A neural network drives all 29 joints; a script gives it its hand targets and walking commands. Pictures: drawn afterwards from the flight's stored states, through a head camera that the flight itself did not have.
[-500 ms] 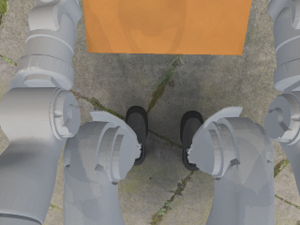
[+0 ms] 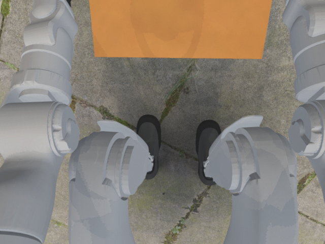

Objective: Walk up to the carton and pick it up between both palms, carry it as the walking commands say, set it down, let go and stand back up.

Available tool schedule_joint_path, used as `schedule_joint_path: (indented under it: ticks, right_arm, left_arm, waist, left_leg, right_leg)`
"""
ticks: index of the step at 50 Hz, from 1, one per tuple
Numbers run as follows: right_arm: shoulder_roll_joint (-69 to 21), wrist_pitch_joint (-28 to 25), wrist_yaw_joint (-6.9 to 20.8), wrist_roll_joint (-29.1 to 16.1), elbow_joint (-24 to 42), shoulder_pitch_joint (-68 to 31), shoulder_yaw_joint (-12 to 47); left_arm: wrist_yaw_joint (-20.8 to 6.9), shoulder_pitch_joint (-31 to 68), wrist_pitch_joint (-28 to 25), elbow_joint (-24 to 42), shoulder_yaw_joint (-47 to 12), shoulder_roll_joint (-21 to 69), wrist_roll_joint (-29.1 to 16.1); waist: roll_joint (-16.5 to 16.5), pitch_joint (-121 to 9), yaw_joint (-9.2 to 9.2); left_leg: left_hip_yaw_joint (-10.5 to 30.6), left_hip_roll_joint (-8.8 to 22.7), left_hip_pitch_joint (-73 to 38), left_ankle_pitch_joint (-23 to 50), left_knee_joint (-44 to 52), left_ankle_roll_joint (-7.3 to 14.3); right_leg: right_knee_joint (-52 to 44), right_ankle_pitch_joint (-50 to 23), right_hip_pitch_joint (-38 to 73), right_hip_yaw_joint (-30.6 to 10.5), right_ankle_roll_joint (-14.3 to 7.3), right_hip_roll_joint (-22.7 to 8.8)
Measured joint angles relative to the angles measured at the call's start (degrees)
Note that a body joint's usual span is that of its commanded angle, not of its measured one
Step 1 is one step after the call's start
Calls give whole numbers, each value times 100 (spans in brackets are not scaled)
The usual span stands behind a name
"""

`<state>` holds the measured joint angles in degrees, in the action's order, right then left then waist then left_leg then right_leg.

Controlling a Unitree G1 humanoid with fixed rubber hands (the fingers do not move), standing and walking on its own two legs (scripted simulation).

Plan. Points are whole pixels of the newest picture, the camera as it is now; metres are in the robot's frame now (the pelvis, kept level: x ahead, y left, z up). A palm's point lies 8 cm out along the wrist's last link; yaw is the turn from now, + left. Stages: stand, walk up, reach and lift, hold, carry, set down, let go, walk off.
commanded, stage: set down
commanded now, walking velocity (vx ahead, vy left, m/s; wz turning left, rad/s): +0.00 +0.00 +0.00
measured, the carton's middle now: out of the picture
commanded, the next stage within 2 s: let go in 1.62 s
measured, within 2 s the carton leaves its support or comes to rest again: neither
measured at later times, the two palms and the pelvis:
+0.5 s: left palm out of the picture +0.55 +0.21 -0.12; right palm out of the picture +0.56 -0.23 -0.12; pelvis -0.01 +0.00 +0.01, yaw +0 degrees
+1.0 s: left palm out of the picture +0.55 +0.20 +0.01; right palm out of the picture +0.56 -0.25 +0.02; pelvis -0.01 +0.00 +0.12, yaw -1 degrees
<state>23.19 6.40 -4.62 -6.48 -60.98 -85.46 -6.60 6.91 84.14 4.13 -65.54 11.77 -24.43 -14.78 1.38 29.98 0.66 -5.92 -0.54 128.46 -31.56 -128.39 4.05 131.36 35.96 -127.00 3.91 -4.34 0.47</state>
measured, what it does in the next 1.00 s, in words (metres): rises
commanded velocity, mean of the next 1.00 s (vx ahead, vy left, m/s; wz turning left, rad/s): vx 0.00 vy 0.00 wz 0.00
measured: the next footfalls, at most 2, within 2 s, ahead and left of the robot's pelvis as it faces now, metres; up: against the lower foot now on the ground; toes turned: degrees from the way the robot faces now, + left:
none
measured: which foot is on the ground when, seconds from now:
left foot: down 0.00-1.00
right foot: down 0.00-1.00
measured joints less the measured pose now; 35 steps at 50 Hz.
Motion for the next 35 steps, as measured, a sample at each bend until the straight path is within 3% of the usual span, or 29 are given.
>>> schedule_joint_path:
  ticks: [13,22,35]
  right_arm:
    - [304,90,52,-36,70,14,-131]
    - [358,733,52,-121,1084,232,-218]
    - [498,1650,83,-121,1762,255,-288]
  left_arm:
    - [-34,-282,171,646,-4,-174,-71]
    - [-34,-646,887,2009,-4,-219,-72]
    - [-34,-1133,1840,3108,-4,-219,-70]
  waist:
    - [0,4,0]
    - [0,11,0]
    - [0,11,1]
  left_leg:
    - [0,1,-2,21,0,-2]
    - [2,7,-248,-4,7,-2]
    - [149,-9,-1181,-24,758,-57]
  right_leg:
    - [0,-25,0,0,-2,0]
    - [-7,-12,234,0,-17,13]
    - [-845,-98,1150,0,21,145]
